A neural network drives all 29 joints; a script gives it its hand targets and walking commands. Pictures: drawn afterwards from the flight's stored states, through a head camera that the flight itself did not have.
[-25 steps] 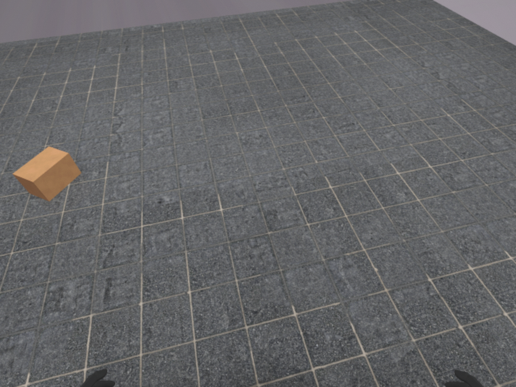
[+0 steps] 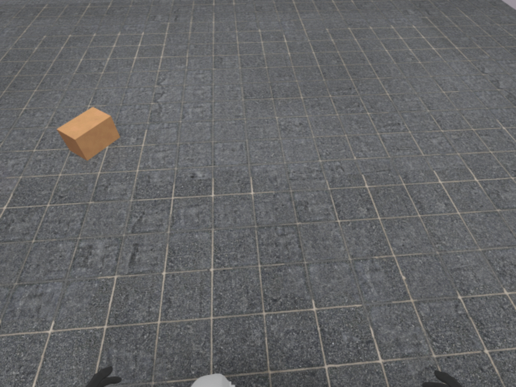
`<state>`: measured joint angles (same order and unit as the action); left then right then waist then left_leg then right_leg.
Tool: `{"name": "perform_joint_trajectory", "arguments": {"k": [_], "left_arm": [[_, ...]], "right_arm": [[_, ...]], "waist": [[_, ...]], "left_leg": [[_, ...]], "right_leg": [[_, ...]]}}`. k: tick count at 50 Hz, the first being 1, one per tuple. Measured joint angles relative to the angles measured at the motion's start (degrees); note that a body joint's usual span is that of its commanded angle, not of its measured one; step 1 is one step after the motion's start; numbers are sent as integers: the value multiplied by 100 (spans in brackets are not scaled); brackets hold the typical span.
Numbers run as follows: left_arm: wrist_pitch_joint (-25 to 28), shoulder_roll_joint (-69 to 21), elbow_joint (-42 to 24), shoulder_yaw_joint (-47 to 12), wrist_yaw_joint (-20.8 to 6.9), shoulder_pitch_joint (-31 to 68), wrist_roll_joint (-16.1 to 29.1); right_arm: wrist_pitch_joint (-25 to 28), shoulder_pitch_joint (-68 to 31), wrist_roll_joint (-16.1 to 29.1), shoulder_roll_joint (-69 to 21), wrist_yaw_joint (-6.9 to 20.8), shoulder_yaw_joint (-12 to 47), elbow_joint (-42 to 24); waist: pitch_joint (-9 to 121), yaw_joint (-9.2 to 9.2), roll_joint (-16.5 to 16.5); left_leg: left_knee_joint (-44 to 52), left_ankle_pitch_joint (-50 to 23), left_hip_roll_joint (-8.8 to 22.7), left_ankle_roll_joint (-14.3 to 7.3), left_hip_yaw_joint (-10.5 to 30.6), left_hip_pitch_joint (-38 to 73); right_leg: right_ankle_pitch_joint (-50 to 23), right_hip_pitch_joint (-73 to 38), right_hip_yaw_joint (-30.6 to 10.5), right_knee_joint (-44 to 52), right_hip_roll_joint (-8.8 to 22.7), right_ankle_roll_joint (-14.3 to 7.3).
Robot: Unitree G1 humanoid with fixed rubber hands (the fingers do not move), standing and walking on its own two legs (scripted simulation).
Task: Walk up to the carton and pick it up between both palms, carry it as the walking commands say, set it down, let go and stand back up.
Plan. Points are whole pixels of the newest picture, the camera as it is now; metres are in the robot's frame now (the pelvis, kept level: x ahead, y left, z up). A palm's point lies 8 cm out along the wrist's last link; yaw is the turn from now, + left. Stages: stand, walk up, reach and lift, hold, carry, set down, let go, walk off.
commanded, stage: walk up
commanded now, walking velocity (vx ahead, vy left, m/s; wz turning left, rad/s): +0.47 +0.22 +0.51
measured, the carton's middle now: (90, 133) +1.43 +0.94 -0.69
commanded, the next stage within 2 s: none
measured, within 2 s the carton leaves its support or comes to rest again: neither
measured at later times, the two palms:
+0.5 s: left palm (75, 258) +0.36 +0.38 -0.09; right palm (358, 370) +0.16 -0.14 -0.11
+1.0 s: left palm (17, 312) +0.26 +0.47 -0.12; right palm (221, 142) +0.71 +0.12 -0.10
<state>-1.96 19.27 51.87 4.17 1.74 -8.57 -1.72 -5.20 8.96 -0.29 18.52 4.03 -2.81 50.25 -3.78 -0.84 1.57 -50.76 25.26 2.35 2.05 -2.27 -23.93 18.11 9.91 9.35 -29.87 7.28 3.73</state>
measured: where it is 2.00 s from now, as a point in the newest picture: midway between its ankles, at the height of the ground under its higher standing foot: (150, 219)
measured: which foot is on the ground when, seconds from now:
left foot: up 0.00-0.08, down 0.10-0.60, up 0.62-1.00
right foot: down 0.00-0.10, up 0.12-0.56, down 0.58-1.00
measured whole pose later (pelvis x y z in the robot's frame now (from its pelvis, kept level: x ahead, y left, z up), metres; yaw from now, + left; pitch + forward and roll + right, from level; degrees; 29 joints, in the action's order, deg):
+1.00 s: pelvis +0.45 +0.26 +0.00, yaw +24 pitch +2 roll +0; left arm 3.3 15.3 56.1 3.9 -1.0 -27.5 -1.4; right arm 0.5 1.1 -1.1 14.8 4.9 -0.7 49.6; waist -2.0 4.6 0.2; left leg -34.4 9.3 5.2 1.1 -5.6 -29.0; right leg 20.7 0.4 10.8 -21.5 10.7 6.8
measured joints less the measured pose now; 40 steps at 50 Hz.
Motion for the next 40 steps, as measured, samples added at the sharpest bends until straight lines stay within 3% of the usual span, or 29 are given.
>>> {"name": "perform_joint_trajectory", "arguments": {"k": [4,6,8,10,12,20,26,29,32,34,37,40], "left_arm": [[85,85,153,150,-33,-248,2],[120,141,164,141,-114,-311,-64],[100,130,76,89,-187,-234,-122],[185,65,-65,32,-264,-89,-116],[285,-42,-244,-24,-337,34,-101],[281,-425,-671,-140,-466,545,-83],[338,-603,-809,-172,-464,893,-3],[459,-648,-818,-216,-363,872,-22],[561,-609,-572,-239,-196,551,-60],[559,-502,-302,-205,-131,168,-36],[582,-337,78,-90,-61,-420,23],[619,-238,347,-21,-60,-983,40]], "right_arm": [[96,33,28,-141,185,111,-273],[301,130,0,-130,120,96,-255],[447,332,-51,-173,-4,63,-107],[531,658,-51,-261,-116,94,103],[599,947,-46,-342,-198,136,276],[812,1736,-37,-598,-324,141,526],[841,1995,-69,-622,-399,69,693],[825,2067,-12,-544,-420,74,801],[774,1677,52,-432,-405,41,758],[756,1323,5,-343,-345,-16,660],[634,757,-72,-179,-173,-72,400],[499,237,-126,-47,-14,-77,165]], "waist": [[89,-45,184],[193,-46,235],[247,-35,204],[290,-25,177],[304,-92,145],[273,-465,-13],[277,-586,-145],[360,-585,-208],[297,-508,-368],[259,-377,-438],[190,-88,-470],[145,172,-434]], "left_leg": [[781,-151,182,-84,-15,368],[1305,-499,128,-107,-92,625],[1085,-402,-1,-213,-56,559],[1407,-353,-122,-333,7,817],[1965,-584,-240,-420,100,1179],[3322,-712,-475,-588,641,2301],[3486,-176,-413,-561,956,2966],[2417,400,-431,-523,973,2811],[-794,131,-539,-410,889,1403],[-2018,-246,-431,-314,704,576],[-2507,-740,-148,-177,480,-432],[-1994,-1209,95,-65,400,-1065]], "right_leg": [[101,-218,214,61,396,309],[598,18,130,-678,615,164],[1127,658,-390,-2304,377,46],[848,1219,-629,-3395,99,-63],[325,1642,-670,-3691,-35,-110],[-805,2615,-703,-2221,-249,39],[-947,2459,-482,-847,-472,-94],[-1073,1862,-264,-172,-547,-344],[-760,1773,-84,-692,-446,-516],[-447,1419,-7,-592,-406,-483],[-366,862,20,-221,-325,-365],[-288,368,-26,129,-192,-257]]}}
